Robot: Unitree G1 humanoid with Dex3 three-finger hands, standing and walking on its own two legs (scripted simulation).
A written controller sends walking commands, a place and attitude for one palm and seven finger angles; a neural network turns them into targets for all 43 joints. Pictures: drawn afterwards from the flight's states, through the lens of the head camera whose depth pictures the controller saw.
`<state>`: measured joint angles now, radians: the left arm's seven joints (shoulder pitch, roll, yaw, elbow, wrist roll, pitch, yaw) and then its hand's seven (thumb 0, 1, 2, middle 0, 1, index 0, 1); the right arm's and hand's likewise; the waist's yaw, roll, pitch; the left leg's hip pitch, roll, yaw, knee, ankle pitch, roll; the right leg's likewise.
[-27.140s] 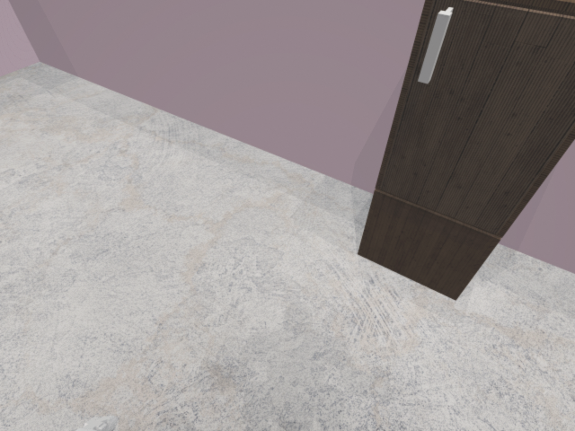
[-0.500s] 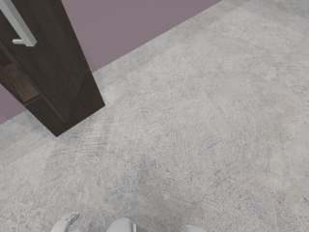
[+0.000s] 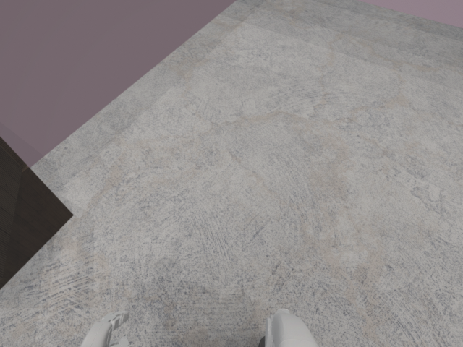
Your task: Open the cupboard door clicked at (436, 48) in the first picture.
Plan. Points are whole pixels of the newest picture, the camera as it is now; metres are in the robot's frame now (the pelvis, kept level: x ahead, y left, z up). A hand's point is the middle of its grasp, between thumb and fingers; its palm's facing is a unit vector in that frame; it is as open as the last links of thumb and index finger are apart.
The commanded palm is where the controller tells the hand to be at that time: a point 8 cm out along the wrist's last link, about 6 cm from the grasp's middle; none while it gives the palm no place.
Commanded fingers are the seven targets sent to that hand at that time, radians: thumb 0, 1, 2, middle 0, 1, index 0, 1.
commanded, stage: walk to a spot facing it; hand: left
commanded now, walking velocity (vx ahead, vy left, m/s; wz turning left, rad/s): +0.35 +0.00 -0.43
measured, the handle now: out of the picture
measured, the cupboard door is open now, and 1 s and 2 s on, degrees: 44 44 44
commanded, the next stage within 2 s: turn to face it in 1.40 s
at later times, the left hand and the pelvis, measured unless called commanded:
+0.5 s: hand (175, 269) +0.29 +0.13 -0.17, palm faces -0.10 -0.97 -0.21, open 7.2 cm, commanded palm none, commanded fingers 0.00 0.90 0.90 -0.20 -0.30 -0.20 -0.30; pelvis +0.24 -0.06 +0.00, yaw -9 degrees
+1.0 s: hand (231, 146) +0.66 +0.02 -0.18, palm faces -0.27 -0.94 -0.21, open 7.4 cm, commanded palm none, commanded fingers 0.00 0.90 0.90 -0.20 -0.30 -0.20 -0.30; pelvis +0.49 -0.14 -0.02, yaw -14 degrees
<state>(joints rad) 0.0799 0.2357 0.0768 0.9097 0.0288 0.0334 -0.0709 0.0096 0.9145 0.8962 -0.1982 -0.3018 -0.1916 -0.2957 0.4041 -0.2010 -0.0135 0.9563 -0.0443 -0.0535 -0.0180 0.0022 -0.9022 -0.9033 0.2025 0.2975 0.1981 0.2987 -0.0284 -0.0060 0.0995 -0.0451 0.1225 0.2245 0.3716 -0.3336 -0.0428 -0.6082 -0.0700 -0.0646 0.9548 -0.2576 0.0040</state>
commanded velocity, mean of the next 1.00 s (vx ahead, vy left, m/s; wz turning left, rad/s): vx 0.37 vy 0.00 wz -0.15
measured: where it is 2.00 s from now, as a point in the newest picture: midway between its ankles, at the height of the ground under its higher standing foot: (275, 188)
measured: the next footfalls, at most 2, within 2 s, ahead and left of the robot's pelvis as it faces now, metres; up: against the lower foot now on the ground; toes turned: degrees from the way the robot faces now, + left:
right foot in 0.14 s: +0.18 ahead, -0.14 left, +0.00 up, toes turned -11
left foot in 0.56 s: +0.41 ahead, +0.04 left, +0.00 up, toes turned -3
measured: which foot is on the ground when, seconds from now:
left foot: down 0.00-0.14, up 0.16-0.54, down 0.56-0.98, up 1.00-1.00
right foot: up 0.00-0.12, down 0.14-0.58, up 0.60-0.96, down 0.98-1.00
